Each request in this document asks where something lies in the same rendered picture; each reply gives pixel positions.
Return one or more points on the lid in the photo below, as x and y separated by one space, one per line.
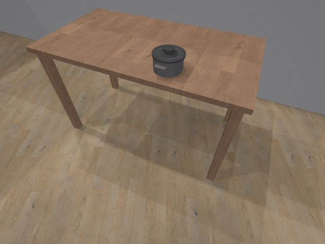
168 58

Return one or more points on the pot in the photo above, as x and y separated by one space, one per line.
167 70

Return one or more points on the knob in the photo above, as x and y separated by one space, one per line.
168 49

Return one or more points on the table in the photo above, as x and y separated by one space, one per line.
220 68

